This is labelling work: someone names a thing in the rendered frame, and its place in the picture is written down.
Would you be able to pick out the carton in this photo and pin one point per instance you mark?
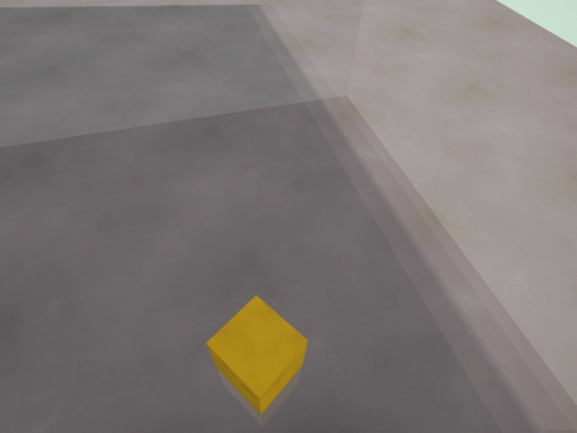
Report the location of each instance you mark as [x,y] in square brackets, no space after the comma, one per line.
[258,352]

